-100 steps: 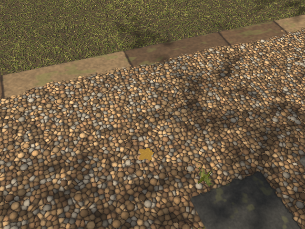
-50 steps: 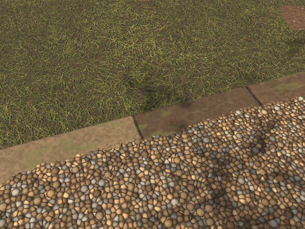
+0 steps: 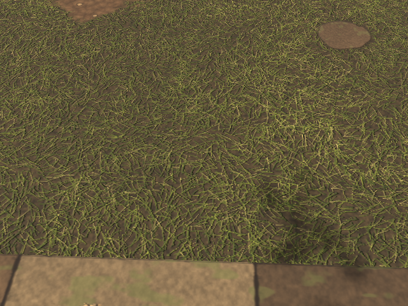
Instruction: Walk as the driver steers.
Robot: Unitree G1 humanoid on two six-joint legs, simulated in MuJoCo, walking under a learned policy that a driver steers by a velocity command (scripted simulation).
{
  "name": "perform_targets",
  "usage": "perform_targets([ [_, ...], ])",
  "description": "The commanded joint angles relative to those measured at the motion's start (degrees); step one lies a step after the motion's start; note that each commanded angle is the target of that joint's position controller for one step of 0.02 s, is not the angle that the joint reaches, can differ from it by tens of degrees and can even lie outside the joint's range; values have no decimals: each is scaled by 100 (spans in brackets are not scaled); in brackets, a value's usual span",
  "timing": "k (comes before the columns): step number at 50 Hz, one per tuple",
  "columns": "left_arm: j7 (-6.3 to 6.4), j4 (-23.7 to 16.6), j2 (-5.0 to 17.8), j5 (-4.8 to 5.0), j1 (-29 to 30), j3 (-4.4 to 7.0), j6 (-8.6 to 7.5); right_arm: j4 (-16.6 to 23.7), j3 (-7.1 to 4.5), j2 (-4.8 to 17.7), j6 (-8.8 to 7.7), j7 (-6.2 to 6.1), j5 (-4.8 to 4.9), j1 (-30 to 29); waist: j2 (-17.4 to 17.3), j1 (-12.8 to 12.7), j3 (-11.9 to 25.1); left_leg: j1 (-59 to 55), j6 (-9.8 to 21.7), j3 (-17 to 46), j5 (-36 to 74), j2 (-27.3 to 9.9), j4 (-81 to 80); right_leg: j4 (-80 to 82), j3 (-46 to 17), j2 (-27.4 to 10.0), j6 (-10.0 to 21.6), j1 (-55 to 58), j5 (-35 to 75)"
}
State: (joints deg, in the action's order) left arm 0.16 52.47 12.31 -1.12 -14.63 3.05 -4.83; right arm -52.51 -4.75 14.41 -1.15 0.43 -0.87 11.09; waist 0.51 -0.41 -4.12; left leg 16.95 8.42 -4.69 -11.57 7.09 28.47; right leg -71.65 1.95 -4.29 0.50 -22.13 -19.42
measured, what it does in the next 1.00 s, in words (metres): walks ahead: right foot, then left foot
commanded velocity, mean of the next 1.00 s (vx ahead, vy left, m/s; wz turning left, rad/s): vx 0.50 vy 0.00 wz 0.20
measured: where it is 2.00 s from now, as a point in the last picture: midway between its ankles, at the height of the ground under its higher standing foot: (179, 150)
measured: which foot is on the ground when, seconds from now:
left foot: down 0.00-0.42, up 0.44-0.94, down 0.96-1.00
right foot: up 0.00-0.40, down 0.42-0.98, up 1.00-1.00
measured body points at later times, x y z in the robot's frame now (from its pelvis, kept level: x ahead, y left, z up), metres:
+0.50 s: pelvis +0.29 -0.03 +0.00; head +0.32 -0.03 +0.44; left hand +0.42 +0.24 -0.11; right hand +0.30 -0.30 -0.14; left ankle +0.09 +0.03 -0.65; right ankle +0.39 -0.10 -0.73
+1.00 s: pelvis +0.55 +0.04 +0.00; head +0.58 +0.06 +0.44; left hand +0.45 +0.28 -0.15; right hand +0.78 -0.15 -0.10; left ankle +0.63 +0.14 -0.73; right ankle +0.40 -0.09 -0.70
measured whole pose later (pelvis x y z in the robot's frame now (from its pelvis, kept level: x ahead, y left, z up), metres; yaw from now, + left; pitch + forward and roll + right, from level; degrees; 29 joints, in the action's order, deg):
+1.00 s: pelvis +0.55 +0.04 +0.00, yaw +10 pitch +1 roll -1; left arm -0.1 57.3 12.7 -0.1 -24.6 2.0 -3.9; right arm -46.5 -1.2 12.6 -4.5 0.8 -2.7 2.0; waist 0.4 -3.1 -3.0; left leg 24.7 5.3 -4.8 -7.6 0.4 31.2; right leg -40.6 1.9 1.1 2.7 -4.0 -25.2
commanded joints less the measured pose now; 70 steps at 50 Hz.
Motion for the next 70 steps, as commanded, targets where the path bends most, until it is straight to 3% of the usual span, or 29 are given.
perform_targets([
  [1,-28,-388,527,-166,-258,103,116,215,-89,554,-188,-76,99,317,102,-126,387,-979,892,2062,1882,-1624,-1570,429,-355,-295,-152,-1040,196],
  [5,-85,-712,501,-160,420,79,297,162,-132,819,-277,-51,105,802,-132,13,231,-845,755,1896,2068,-1356,-1704,1296,-179,-274,-379,-1435,808],
  [11,-159,-1094,496,-111,1498,5,281,48,-54,687,-277,-65,75,1534,-382,468,161,-1674,351,1827,2574,-1306,-1640,2730,-80,-108,-273,-1855,1905],
  [15,-209,-1336,490,-63,2086,-69,202,-53,-1,692,-290,-135,2,1829,-439,663,26,-2201,338,1843,3011,-1471,-1512,3498,73,109,-47,-1758,1960],
  [17,-208,-1393,576,-45,2023,-61,154,-68,-2,792,-307,-173,-30,1756,-495,532,-16,-2334,286,1865,3449,-1629,-1374,3839,58,213,149,-1401,1711],
  [18,-188,-1322,643,-38,1704,-36,131,-47,-5,850,-323,-187,-34,1590,-521,328,42,-2264,186,1774,4011,-1637,-1175,4033,74,326,269,-898,1501],
  [20,-78,-937,881,-8,468,83,72,-59,-21,973,-353,-164,-63,1413,-490,-219,619,-2187,23,1585,5271,-1469,76,4332,191,695,503,586,1150],
  [21,-1,-700,1029,-68,-442,150,16,-31,-1,927,-374,-134,-34,1338,-302,-654,1117,-1546,-55,1403,4523,-1246,1244,4534,-124,346,684,1887,1310],
  [22,77,-637,1544,-217,-1231,261,-4,168,104,497,-406,-95,89,1603,529,-726,1959,-269,-215,1086,2286,-711,3081,4587,-2003,-1111,1088,3379,597],
  [23,-4,-510,1748,-192,-1142,339,67,61,102,353,-378,-81,191,2269,1551,-329,2189,1179,-333,935,-1892,175,4490,5384,-4371,-2067,1763,3934,747],
  [24,-60,-594,1217,-3,-564,235,118,41,55,713,-333,-108,-18,1799,513,-169,1297,1601,-243,1244,-1422,-296,4740,5597,-4052,-1755,1596,3110,-50],
  [25,-84,-670,843,41,-69,143,107,147,63,666,-341,-61,-41,1301,106,-90,609,1616,-265,1177,-914,-528,4477,5743,-3101,-1519,1464,2264,33],
  [26,-94,-649,673,-3,112,90,79,216,93,551,-334,-25,-40,1077,14,2,351,1516,-278,1095,-675,-717,4181,5912,-2501,-1220,1302,1811,480],
  [28,-66,-451,544,15,-11,25,6,214,125,425,-225,55,-133,1123,328,184,266,1191,-392,962,-537,-910,3797,6112,-1729,-856,1124,1346,1311],
  [31,-88,-215,677,71,-394,53,-114,275,166,300,-141,126,-158,927,361,226,261,1412,-546,714,-319,-1047,3467,6309,-1294,-764,1208,1338,1986],
  [37,-94,48,724,92,-909,48,-104,758,296,153,-143,179,-105,-587,322,-80,-23,1866,-797,268,852,-1231,1667,6538,-627,-452,1071,1559,2545],
  [43,-27,268,845,30,-1304,60,-64,1001,325,233,-188,144,-65,-1327,380,-254,-58,1544,-600,134,863,-1010,532,6170,-585,-765,993,2345,3304],
  [45,10,300,913,5,-1208,78,-33,975,284,319,-227,112,-77,-1159,400,-106,10,1180,-431,113,432,-876,280,5776,-562,-871,920,2589,4022],
  [47,22,317,943,16,-1069,79,13,579,177,471,-310,35,-129,9,256,425,598,-310,-185,-24,361,-554,-286,4373,-304,-651,749,2487,5036],
  [48,18,231,822,45,-1047,29,11,293,71,763,-373,-32,-236,1005,4,777,1219,-1756,56,519,273,-1067,-299,3097,-119,-408,634,1645,4115],
  [49,-41,0,222,263,-1565,-122,1,221,-116,1432,-366,-87,-348,1715,-1251,734,2149,-3669,793,3058,-347,-2845,-532,864,330,396,323,-386,1277],
  [50,-10,89,684,116,-1432,9,25,194,-109,1271,-277,-40,-113,1565,-1042,705,2156,-3470,969,4324,-484,-3134,-1238,37,-239,747,382,-1193,-1083],
  [51,-14,-18,815,44,-955,76,43,255,-37,1006,-252,-23,-13,937,-609,447,1155,-2643,801,3396,-679,-2838,-1300,-138,-482,376,449,-1533,-634],
  [52,-59,-78,701,45,-694,46,13,319,54,651,-281,4,-12,519,-388,309,685,-1879,658,2760,-400,-2590,-1533,149,-495,166,454,-1435,-181],
  [53,-83,-65,600,35,-629,41,44,298,108,463,-318,6,-11,342,-409,141,391,-1348,443,2235,-94,-2300,-1745,502,-461,0,433,-1198,51],
  [54,-109,-32,544,-58,-717,33,120,226,144,351,-351,-13,18,284,-508,-28,251,-940,298,1860,165,-2081,-1895,739,-432,-93,359,-923,172],
  [57,-201,-13,421,-110,-677,19,268,28,127,434,-479,-18,46,580,-426,-157,261,-778,348,1397,898,-1896,-2116,951,-275,-141,203,-840,522],
  [63,-222,-449,408,-64,684,-10,298,-278,142,454,-478,-17,55,1204,-320,86,-69,-1207,330,921,1475,-1711,-2323,2267,-42,-263,-26,-1660,1608],
  [70,-191,-821,386,-34,1711,-92,231,-604,156,510,-437,-94,-25,1816,-403,362,-209,-2200,283,722,2572,-1906,-1978,3625,207,39,215,-1540,1739],
])
Velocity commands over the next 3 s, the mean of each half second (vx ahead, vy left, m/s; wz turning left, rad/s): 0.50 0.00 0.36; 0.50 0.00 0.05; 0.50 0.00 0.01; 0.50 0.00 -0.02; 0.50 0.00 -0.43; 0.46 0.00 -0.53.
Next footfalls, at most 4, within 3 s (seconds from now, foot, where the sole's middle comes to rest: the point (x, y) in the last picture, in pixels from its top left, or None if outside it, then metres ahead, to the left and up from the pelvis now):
0.42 right None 0.42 -0.09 -0.77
0.96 left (171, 244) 0.67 0.15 -0.77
1.52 right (207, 167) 1.00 0.02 -0.77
2.04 left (153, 119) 1.26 0.26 -0.77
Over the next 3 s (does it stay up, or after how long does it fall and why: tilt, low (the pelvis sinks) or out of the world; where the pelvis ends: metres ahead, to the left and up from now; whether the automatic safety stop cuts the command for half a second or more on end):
stays up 1.57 0.09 0.01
